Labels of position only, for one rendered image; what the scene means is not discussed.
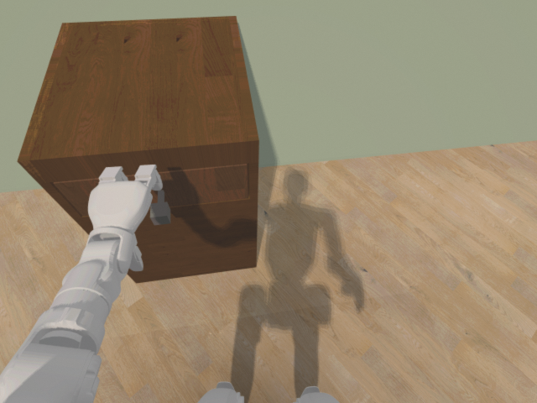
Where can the robot left hand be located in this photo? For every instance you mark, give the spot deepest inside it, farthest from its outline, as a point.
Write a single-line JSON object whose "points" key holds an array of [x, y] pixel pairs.
{"points": [[118, 202]]}

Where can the right robot shin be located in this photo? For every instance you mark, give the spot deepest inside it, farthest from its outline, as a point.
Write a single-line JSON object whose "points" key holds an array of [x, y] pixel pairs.
{"points": [[310, 389]]}

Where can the left robot forearm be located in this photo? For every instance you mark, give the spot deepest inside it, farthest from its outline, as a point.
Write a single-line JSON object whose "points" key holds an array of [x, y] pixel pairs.
{"points": [[79, 311]]}

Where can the handle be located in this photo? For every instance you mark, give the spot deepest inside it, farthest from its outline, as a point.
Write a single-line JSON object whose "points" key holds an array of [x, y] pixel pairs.
{"points": [[160, 212]]}

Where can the cabinet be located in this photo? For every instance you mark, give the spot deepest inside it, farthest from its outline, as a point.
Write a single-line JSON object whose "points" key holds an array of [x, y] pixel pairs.
{"points": [[169, 92]]}

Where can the drawer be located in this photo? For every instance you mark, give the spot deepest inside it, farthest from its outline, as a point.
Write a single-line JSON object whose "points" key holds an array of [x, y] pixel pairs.
{"points": [[181, 187]]}

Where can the robot left upper arm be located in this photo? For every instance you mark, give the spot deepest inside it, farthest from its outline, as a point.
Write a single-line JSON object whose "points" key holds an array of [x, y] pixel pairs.
{"points": [[53, 374]]}

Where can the left robot shin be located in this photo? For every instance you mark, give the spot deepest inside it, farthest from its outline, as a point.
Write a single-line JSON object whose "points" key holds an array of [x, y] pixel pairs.
{"points": [[225, 385]]}

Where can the robot shin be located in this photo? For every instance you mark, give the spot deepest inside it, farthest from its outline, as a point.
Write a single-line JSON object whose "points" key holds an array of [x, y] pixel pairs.
{"points": [[225, 385], [310, 389]]}

